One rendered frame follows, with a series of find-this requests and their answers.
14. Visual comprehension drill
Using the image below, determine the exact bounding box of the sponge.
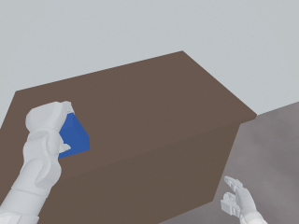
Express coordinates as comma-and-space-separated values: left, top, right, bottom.
58, 112, 91, 159

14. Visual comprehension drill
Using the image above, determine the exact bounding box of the table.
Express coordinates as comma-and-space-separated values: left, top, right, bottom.
0, 50, 257, 224

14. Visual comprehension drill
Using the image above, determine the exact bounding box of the robot right forearm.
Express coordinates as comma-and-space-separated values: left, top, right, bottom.
239, 208, 268, 224

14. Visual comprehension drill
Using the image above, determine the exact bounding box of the robot right hand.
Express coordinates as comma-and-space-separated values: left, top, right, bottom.
221, 176, 257, 218

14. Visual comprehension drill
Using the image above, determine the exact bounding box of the robot left hand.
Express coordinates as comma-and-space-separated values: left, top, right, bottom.
25, 101, 75, 153

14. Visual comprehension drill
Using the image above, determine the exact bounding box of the robot left forearm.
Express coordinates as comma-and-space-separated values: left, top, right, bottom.
0, 127, 62, 224

